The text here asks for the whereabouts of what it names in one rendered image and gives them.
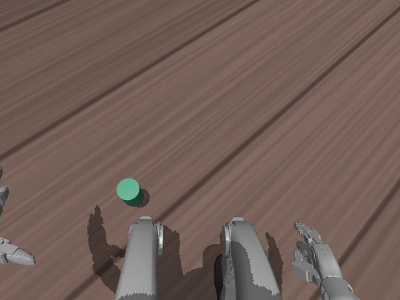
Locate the right robot hand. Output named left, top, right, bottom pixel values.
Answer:
left=292, top=221, right=343, bottom=287

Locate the left robot hand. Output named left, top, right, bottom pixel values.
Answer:
left=0, top=166, right=36, bottom=266

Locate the right robot arm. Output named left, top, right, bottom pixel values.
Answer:
left=320, top=277, right=360, bottom=300

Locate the can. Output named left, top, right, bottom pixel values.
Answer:
left=117, top=178, right=144, bottom=207

